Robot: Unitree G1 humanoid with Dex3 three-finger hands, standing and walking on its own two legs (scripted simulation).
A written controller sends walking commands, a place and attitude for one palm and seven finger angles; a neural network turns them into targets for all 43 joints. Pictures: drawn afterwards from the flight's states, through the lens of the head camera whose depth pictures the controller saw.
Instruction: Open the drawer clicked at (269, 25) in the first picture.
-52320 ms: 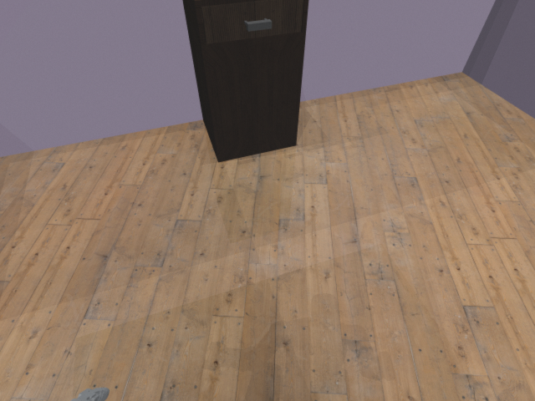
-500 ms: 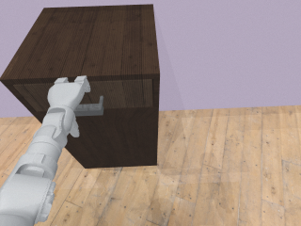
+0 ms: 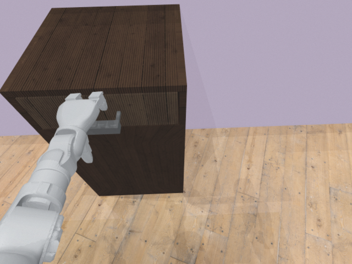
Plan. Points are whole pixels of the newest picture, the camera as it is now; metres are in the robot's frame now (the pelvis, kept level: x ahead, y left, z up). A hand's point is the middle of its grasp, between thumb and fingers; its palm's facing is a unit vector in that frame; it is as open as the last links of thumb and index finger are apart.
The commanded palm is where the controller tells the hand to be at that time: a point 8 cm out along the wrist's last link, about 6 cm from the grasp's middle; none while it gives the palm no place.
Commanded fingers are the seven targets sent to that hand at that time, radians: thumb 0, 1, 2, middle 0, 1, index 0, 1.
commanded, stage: lower the fingers behind the handle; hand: left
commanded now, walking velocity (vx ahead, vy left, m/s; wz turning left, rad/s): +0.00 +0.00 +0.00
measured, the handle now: (102, 121) +0.49 +0.22 -0.02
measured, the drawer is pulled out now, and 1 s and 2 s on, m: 0.00 0.00 0.00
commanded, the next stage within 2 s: lift the fingers back up to retry in 1.44 s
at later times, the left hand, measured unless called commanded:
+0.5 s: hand (93, 132) +0.44 +0.23 +0.00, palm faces -0.06 -0.03 -1.00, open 13.9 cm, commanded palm +0.42 +0.23 +0.06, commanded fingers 0.00 -0.50 0.30 -0.30 -1.20 -0.30 -1.20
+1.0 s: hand (94, 133) +0.44 +0.23 -0.01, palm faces -0.03 -0.01 -1.00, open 13.9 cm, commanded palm +0.42 +0.23 +0.02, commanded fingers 0.00 -0.50 0.30 -0.30 -1.20 -0.30 -1.20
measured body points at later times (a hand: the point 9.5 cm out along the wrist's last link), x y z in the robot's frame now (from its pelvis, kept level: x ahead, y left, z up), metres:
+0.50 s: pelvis -0.01 +0.01 -0.01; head +0.08 +0.00 +0.43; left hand +0.44 +0.23 +0.05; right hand +0.02 -0.27 -0.15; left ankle -0.01 +0.11 -0.72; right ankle -0.02 -0.11 -0.72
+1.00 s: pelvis -0.02 +0.01 -0.02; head +0.07 +0.00 +0.42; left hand +0.44 +0.22 +0.05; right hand +0.02 -0.27 -0.15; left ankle -0.01 +0.11 -0.72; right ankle -0.02 -0.11 -0.72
